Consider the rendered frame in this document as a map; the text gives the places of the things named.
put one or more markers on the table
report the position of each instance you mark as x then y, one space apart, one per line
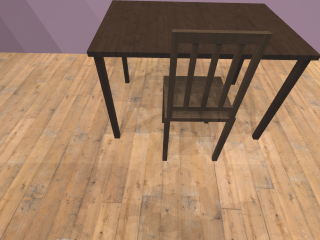
143 29

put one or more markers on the chair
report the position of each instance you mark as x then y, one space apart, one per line
205 98

